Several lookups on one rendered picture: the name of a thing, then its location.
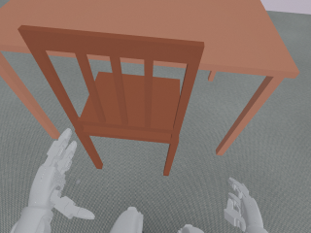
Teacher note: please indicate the left robot shin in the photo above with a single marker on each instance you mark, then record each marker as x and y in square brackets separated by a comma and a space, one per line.
[131, 209]

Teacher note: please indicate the table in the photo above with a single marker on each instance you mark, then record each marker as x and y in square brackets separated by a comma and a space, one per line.
[239, 37]

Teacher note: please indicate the left robot hand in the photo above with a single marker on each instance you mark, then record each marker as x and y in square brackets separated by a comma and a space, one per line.
[50, 175]

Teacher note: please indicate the left robot thigh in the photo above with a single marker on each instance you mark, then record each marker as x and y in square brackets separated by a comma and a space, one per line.
[130, 221]

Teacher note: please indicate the right robot hand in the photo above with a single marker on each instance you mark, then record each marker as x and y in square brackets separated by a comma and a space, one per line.
[246, 213]

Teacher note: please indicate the robot left forearm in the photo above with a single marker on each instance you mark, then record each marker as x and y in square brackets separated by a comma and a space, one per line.
[34, 219]

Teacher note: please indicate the chair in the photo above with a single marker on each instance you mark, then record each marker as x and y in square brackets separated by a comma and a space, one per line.
[121, 106]

